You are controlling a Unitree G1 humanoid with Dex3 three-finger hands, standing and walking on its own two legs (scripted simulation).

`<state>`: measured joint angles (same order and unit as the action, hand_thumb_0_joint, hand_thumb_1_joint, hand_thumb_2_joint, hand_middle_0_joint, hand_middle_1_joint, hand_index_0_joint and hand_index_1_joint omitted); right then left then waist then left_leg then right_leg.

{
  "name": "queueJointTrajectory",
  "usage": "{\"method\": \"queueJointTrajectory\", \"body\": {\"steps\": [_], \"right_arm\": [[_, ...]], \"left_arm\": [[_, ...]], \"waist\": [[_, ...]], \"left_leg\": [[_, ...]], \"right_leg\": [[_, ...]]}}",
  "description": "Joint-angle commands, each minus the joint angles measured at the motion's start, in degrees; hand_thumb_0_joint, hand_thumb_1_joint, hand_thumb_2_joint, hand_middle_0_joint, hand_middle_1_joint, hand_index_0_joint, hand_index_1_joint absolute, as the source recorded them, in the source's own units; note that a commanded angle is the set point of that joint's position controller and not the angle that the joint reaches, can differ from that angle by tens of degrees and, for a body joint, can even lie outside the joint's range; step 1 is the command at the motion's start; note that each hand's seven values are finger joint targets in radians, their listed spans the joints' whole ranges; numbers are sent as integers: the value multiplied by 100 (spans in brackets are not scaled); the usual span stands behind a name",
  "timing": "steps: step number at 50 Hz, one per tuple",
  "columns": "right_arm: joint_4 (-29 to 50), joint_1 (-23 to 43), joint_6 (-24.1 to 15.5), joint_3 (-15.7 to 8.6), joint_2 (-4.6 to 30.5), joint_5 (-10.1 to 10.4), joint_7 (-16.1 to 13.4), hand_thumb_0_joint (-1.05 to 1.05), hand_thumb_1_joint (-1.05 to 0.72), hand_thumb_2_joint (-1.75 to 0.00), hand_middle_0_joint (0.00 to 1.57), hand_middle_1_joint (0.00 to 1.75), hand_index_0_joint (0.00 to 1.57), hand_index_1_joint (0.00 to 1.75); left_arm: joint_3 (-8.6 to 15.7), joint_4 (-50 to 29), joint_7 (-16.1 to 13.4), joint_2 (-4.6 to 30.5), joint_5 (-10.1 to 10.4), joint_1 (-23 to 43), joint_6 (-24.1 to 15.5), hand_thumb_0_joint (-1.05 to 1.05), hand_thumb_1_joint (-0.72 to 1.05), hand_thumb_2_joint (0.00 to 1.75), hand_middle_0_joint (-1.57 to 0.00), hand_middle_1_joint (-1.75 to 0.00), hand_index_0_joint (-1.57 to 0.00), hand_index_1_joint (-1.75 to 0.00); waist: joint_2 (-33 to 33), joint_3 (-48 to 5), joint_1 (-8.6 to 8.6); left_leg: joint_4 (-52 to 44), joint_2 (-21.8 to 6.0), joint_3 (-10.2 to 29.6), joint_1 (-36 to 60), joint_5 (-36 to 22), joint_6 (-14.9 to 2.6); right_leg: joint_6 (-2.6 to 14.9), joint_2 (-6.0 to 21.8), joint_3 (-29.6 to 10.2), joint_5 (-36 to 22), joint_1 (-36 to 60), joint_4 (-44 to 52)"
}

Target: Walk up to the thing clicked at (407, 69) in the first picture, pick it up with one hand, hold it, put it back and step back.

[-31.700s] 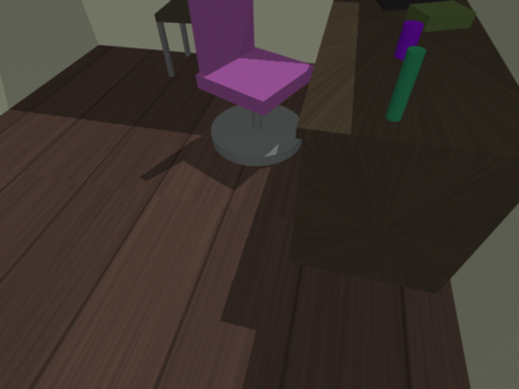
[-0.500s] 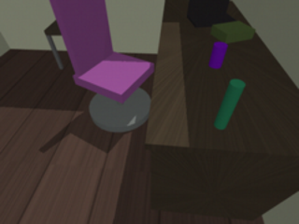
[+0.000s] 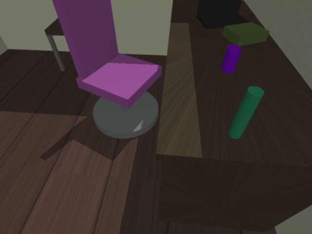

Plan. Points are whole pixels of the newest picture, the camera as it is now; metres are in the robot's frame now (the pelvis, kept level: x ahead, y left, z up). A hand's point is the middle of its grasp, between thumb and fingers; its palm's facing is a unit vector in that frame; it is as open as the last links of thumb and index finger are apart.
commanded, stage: home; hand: right
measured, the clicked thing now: (244, 114) +0.47 -0.25 +0.04
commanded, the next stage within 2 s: stand in 0.58 s
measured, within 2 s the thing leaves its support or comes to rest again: neither
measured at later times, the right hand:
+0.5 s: hand out of the picture +0.08 -0.25 -0.15, palm faces -0.05 +0.93 -0.37, open 17.5 cm
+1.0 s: hand out of the picture +0.08 -0.25 -0.16, palm faces -0.05 +0.93 -0.36, open 12.7 cm
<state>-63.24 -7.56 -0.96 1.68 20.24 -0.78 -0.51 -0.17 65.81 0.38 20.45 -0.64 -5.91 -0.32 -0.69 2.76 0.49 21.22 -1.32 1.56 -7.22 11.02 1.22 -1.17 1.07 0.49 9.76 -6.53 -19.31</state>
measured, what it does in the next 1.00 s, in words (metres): stands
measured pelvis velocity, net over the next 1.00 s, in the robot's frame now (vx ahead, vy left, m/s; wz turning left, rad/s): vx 0.01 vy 0.00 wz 0.01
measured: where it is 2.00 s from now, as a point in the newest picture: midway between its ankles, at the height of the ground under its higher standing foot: outside the picture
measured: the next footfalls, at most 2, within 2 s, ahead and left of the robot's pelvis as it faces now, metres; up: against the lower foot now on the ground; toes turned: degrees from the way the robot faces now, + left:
none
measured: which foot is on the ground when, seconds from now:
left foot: down 0.00-1.00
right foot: down 0.00-1.00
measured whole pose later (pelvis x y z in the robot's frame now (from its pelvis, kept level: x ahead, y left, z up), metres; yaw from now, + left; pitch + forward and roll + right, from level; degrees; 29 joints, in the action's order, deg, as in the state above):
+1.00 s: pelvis +0.01 +0.00 +0.00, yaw +1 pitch -2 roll +0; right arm -64.3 -7.2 -0.8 0.8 20.3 -0.7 -0.4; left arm 0.2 65.3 0.1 20.0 -0.5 -6.3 -0.3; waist 0.0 3.3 0.2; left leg 19.2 -1.0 1.9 -6.1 10.9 1.2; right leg -1.2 1.5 0.9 10.4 -5.7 -18.3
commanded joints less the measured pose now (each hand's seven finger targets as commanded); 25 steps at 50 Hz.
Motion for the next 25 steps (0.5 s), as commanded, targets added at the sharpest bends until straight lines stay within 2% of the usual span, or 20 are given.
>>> {"method": "queueJointTrajectory", "body": {"steps": [1, 3, 6, 9, 14, 25], "right_arm": [[282, 138, -88, -280, 1336, 7, -52, 0, 57, -4, 5, 5, 5, 5], [286, 174, -95, -282, 1331, 7, -50, 0, 57, -4, 5, 5, 5, 5], [290, 221, -104, -301, 1338, 14, -53, 0, 58, -3, 5, 5, 5, 5], [276, 215, -108, -306, 1328, 24, -53, 0, 58, -3, 5, 5, 5, 5], [249, 228, -85, -292, 1273, 16, -51, 0, 59, -3, 5, 4, 5, 4], [205, 184, -88, -304, 1288, 17, -52, 0, 58, -3, 5, 4, 5, 4]], "left_arm": [[198, -260, -54, 1167, -1, 126, -79, 0, 90, 90, -20, -30, -20, -30], [210, -266, -53, 1167, -4, 125, -90, 0, 90, 90, -20, -30, -20, -30], [218, -261, -58, 1174, -12, 120, -87, 0, 90, 90, -20, -30, -20, -30], [207, -274, -65, 1147, -15, 136, -95, 0, 90, 90, -20, -30, -20, -30], [204, -276, -65, 1161, 3, 161, -75, 0, 90, 90, -20, -30, -20, -30], [227, -284, -72, 1176, 1, 83, -72, 0, 90, 90, -20, -30, -20, -30]], "waist": [[178, -182, -2], [193, -315, 2], [170, -311, 2], [134, -442, -12], [150, -313, -32], [167, -305, -26]], "left_leg": [[-517, -560, 502, -176, -456, -228], [-477, -586, 488, -124, -651, -257], [-520, -587, 502, -48, -629, -258], [-442, -600, 484, 53, -1010, -252], [-538, -561, 469, -46, -750, -221], [-588, -566, 481, -77, -720, -227]], "right_leg": [[199, 549, -524, -249, 74, 338], [203, 595, -524, -557, 233, 304], [185, 587, -510, -509, 160, 311], [180, 614, -479, -806, 260, 276], [180, 600, -469, -564, 185, 314], [200, 629, -476, -588, 243, 313]]}}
